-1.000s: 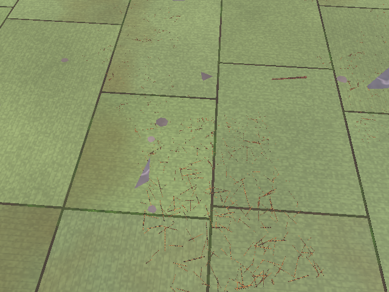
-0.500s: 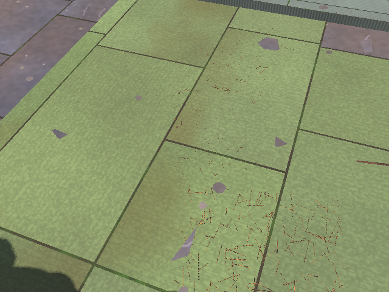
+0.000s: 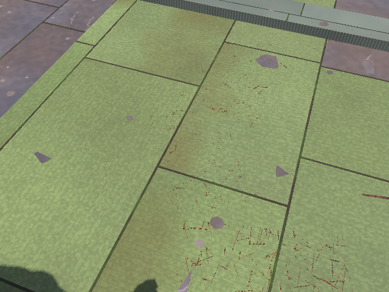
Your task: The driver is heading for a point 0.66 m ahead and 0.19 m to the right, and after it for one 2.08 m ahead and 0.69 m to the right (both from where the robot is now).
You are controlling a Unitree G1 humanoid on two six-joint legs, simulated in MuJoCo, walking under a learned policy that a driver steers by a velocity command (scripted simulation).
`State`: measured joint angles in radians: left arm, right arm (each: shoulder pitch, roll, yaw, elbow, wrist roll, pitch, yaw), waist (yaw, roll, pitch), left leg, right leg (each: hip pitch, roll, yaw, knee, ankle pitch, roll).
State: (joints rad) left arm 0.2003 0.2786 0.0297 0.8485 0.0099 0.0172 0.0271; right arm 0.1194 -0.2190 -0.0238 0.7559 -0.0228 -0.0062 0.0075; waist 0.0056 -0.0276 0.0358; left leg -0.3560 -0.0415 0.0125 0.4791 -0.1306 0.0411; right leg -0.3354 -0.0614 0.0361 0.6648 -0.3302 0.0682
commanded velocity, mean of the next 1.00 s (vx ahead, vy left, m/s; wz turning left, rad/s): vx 0.03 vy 0.00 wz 0.01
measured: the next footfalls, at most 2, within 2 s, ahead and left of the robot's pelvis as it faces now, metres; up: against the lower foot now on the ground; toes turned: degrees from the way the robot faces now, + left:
right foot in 0.02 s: +0.06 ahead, -0.15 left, +0.00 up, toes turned +0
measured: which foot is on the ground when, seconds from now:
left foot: down 0.00-1.00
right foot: up 0.00-0.00, down 0.02-1.00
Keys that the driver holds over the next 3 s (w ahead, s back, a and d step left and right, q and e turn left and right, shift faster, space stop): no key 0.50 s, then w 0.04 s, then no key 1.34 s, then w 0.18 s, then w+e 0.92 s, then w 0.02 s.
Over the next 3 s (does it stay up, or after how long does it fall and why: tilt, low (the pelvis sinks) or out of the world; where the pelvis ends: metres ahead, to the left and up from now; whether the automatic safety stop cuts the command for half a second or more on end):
stays up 0.51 -0.13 0.01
